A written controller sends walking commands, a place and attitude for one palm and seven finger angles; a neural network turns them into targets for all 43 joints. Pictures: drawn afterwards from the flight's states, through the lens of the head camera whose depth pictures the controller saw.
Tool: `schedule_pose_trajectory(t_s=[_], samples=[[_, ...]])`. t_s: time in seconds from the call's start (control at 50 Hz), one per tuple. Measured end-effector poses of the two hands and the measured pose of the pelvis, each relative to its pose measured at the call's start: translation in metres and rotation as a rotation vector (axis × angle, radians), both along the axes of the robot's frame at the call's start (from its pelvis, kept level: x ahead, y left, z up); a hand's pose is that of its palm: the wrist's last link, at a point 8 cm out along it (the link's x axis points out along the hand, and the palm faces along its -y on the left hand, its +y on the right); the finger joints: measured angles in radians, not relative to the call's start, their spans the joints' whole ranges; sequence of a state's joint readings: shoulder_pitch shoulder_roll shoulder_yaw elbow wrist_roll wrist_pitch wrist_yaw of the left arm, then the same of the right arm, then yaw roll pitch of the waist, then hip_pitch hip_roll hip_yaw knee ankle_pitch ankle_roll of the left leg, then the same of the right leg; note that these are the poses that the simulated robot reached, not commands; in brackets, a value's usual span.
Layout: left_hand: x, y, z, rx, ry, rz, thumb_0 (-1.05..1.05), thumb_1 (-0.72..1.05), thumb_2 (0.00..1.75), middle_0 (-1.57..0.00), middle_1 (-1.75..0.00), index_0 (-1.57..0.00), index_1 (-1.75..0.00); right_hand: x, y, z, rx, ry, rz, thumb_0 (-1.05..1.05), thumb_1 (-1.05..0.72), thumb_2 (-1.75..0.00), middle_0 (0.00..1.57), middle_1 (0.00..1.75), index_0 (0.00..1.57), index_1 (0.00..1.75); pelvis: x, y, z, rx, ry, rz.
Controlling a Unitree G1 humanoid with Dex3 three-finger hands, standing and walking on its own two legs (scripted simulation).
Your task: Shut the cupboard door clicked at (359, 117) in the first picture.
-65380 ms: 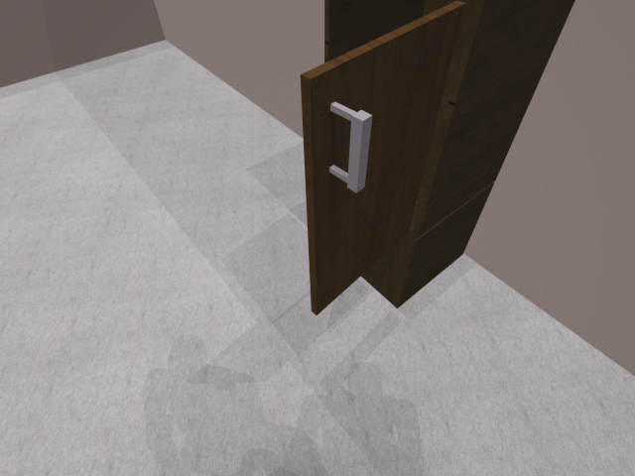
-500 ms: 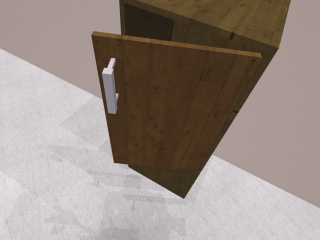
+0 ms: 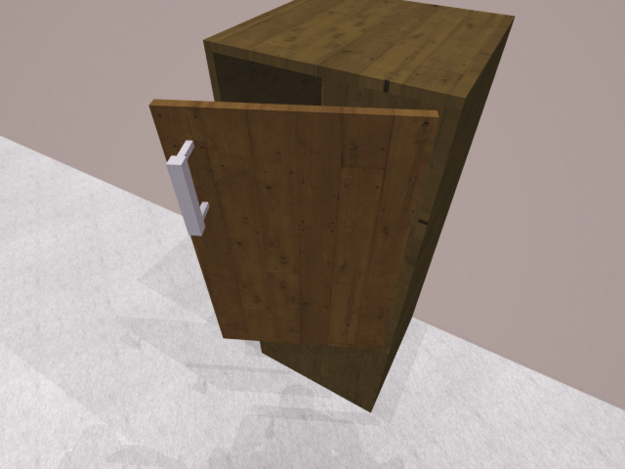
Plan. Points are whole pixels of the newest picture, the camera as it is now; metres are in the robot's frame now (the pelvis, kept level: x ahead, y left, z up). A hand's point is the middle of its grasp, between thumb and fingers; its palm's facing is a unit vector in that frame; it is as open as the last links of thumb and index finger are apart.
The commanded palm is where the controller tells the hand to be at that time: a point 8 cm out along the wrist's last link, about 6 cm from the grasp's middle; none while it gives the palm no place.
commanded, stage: come to a stop and stand still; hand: left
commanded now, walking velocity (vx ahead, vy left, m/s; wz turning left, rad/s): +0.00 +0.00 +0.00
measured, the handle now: (192, 189) +0.45 +0.20 +0.14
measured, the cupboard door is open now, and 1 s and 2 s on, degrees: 25 25 25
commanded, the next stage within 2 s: look again from close up in 0.80 s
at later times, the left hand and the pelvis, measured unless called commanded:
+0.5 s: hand out of the picture +0.01 +0.24 -0.17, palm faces -0.02 -0.97 -0.24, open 7.4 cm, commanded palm none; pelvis -0.02 +0.03 +0.01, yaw -1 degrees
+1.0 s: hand out of the picture -0.01 +0.25 -0.17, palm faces -0.02 -0.98 -0.22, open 7.4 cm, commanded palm none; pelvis -0.02 +0.05 +0.01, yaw -1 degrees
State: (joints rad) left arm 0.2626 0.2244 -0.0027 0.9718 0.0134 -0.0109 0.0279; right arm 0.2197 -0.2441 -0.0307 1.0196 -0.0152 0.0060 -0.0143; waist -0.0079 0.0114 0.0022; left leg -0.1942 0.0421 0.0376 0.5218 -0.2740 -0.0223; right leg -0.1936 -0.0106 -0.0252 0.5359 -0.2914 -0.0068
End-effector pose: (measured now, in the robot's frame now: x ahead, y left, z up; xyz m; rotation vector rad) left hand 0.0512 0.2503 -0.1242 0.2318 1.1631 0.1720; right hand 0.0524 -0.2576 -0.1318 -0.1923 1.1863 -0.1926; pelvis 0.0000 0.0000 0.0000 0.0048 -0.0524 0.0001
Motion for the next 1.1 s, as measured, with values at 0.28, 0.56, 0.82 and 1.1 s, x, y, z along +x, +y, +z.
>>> schedule_pose_trajectory(t_s=[0.28, 0.56, 0.82, 1.1], samples=[[-0.022, 0.012, -0.006, -0.023, 0.055, -0.014, 0.00, 0.90, 0.90, -0.20, -0.30, -0.20, -0.30, -0.043, 0.004, 0.009, -0.024, 0.092, -0.006, 0.00, -0.90, -0.90, 0.19, 0.30, 0.20, 0.30, -0.020, 0.010, 0.006, -0.007, 0.000, -0.010], [-0.051, 0.040, -0.013, -0.027, 0.139, 0.000, 0.00, 0.90, 0.90, -0.20, -0.30, -0.20, -0.30, -0.049, 0.039, 0.010, -0.008, 0.111, -0.014, 0.00, -0.90, -0.90, 0.20, 0.30, 0.20, 0.30, -0.024, 0.036, 0.007, -0.009, 0.002, -0.017], [-0.061, 0.050, -0.016, -0.039, 0.166, 0.011, 0.00, 0.91, 0.90, -0.20, -0.30, -0.20, -0.30, -0.031, 0.058, 0.011, -0.001, 0.074, -0.004, 0.00, -0.90, -0.90, 0.20, 0.30, 0.20, 0.30, -0.023, 0.052, 0.007, -0.005, 0.001, -0.017], [-0.065, 0.044, -0.017, -0.054, 0.192, 0.012, 0.00, 0.91, 0.90, -0.20, -0.30, -0.20, -0.30, -0.031, 0.064, 0.009, 0.010, 0.089, -0.017, 0.00, -0.90, -0.90, 0.20, 0.30, 0.20, 0.30, -0.019, 0.054, 0.007, -0.004, 0.004, -0.020]])
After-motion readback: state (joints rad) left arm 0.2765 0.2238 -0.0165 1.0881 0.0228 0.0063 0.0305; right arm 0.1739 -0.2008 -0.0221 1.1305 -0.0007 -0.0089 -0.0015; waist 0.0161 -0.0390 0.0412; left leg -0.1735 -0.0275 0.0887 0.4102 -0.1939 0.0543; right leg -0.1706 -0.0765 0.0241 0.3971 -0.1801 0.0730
